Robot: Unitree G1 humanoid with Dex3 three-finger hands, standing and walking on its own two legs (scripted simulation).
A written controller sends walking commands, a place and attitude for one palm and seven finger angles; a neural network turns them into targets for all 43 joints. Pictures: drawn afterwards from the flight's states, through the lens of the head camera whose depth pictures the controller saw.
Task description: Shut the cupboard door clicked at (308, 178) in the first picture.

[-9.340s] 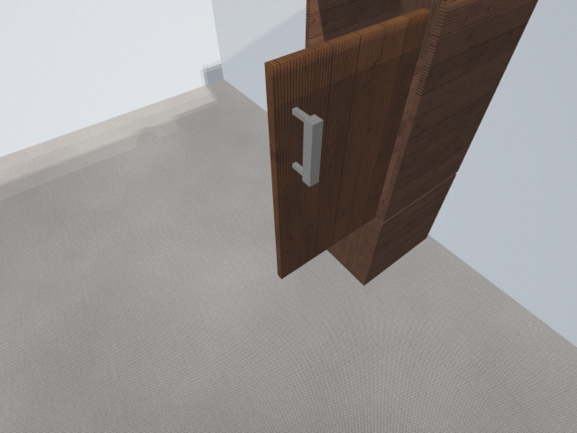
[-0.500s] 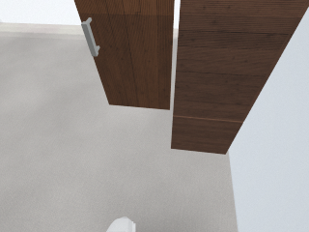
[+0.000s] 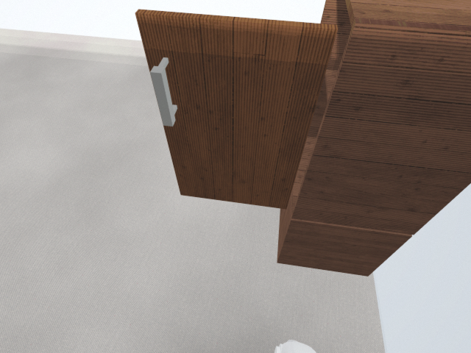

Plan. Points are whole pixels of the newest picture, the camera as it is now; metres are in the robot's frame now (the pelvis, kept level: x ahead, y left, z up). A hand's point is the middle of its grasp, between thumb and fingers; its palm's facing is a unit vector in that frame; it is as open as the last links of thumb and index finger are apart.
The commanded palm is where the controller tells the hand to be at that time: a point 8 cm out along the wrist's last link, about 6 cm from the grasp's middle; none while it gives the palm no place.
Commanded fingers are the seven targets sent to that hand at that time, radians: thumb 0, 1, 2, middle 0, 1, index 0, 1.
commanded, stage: come to a stop and stand still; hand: left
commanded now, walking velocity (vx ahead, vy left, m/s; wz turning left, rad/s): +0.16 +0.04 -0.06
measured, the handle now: (166, 92) +0.59 +0.21 +0.10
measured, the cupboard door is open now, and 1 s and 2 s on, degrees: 90 90 90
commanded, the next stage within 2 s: look again from close up in 1.86 s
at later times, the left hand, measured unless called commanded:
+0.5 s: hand (139, 337) +0.16 +0.21 -0.18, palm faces +0.03 -0.97 -0.22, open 7.2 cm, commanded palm none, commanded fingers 0.00 0.90 0.90 -0.20 -0.30 -0.20 -0.30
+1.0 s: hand out of the picture +0.11 +0.19 -0.18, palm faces -0.03 -0.98 -0.22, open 7.4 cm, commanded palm none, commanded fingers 0.00 0.90 0.90 -0.20 -0.30 -0.20 -0.30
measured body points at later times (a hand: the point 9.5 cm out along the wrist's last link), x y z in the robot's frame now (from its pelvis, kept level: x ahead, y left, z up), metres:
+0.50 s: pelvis +0.09 +0.03 +0.00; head +0.13 +0.03 +0.44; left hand +0.16 +0.26 -0.16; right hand +0.12 -0.21 -0.16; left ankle +0.10 +0.15 -0.73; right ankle +0.10 -0.09 -0.74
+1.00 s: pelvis +0.07 +0.01 +0.00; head +0.10 +0.00 +0.44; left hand +0.11 +0.24 -0.16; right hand +0.07 -0.23 -0.16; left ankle +0.11 +0.15 -0.74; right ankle +0.01 -0.11 -0.74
